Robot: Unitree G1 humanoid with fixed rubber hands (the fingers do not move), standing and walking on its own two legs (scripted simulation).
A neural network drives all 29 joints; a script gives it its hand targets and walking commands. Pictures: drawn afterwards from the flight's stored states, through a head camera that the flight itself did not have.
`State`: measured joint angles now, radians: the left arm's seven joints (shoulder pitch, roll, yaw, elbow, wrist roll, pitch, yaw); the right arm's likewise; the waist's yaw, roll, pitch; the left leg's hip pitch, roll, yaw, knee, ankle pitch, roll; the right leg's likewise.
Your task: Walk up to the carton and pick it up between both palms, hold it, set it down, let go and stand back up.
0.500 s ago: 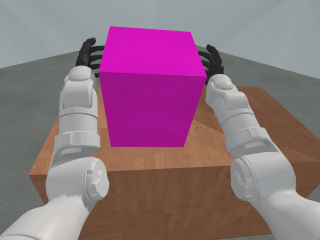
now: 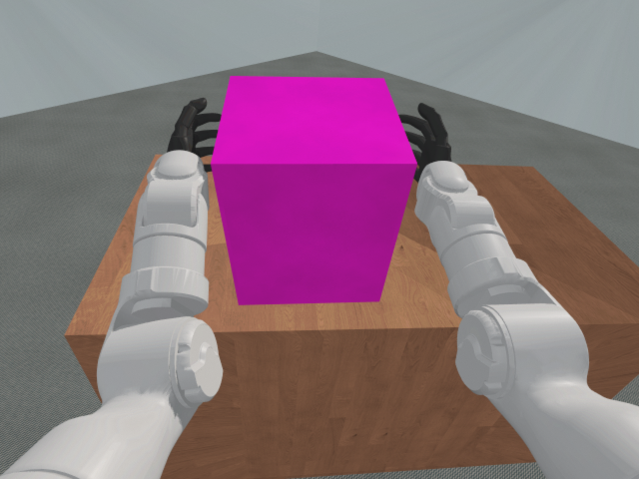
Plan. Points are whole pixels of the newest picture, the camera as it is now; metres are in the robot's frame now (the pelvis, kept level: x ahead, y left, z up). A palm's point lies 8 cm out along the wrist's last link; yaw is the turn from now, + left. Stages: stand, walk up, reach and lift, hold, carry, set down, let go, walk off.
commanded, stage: set down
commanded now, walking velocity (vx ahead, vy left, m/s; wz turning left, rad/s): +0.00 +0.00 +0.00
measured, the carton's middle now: (309, 195) +0.44 +0.02 +0.18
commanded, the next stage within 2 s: none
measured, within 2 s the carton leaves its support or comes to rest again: neither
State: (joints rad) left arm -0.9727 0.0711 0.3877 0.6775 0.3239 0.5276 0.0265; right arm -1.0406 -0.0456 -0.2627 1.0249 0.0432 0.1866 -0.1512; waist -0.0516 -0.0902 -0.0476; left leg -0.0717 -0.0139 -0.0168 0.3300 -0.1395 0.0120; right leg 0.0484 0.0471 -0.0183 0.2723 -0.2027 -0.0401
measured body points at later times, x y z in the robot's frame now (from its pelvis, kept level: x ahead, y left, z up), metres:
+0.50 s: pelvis +0.00 -0.01 +0.00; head -0.05 +0.03 +0.45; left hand +0.42 +0.17 +0.22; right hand +0.42 -0.13 +0.22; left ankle +0.03 +0.11 -0.75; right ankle -0.02 -0.09 -0.75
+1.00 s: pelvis +0.01 -0.01 +0.00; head -0.02 +0.02 +0.45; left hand +0.43 +0.16 +0.18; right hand +0.43 -0.14 +0.18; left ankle +0.03 +0.11 -0.75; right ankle -0.02 -0.09 -0.75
